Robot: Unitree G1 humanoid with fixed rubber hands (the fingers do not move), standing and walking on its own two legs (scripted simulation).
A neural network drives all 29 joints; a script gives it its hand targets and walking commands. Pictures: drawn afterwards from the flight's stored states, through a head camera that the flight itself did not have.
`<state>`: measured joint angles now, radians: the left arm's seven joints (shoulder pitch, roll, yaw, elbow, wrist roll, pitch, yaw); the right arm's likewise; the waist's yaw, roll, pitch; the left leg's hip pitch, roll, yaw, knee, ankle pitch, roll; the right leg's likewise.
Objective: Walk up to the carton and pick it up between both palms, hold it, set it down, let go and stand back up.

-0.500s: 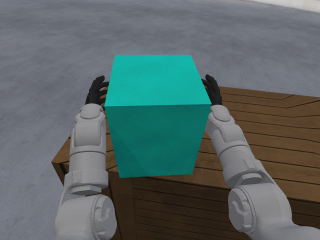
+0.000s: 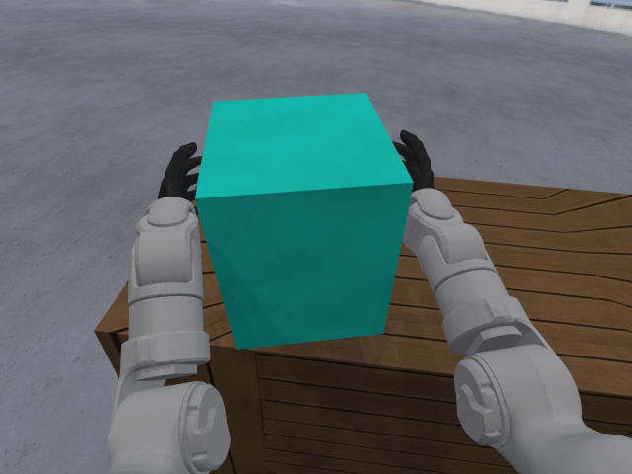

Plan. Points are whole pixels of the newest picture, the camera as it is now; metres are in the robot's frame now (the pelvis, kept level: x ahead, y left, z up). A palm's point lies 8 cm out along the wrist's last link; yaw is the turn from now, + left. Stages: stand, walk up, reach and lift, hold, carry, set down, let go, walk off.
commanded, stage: reach and lift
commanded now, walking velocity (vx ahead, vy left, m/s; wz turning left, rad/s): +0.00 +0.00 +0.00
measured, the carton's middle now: (301, 221) +0.40 -0.01 +0.17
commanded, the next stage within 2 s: hold in 0.90 s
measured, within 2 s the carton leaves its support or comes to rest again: neither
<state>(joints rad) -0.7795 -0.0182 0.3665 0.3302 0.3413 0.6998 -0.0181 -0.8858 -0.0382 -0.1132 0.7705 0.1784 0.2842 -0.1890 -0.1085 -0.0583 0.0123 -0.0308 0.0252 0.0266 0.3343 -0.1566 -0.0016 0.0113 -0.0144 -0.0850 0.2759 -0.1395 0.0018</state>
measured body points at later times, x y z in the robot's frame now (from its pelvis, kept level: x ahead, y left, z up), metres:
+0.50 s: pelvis +0.01 +0.00 +0.00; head -0.05 +0.02 +0.44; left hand +0.40 +0.14 +0.23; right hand +0.40 -0.15 +0.24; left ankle +0.03 +0.12 -0.75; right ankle +0.02 -0.12 -0.75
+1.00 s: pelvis +0.01 +0.00 +0.00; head -0.07 +0.01 +0.44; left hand +0.39 +0.14 +0.25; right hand +0.39 -0.15 +0.28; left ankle +0.03 +0.12 -0.75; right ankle +0.02 -0.12 -0.75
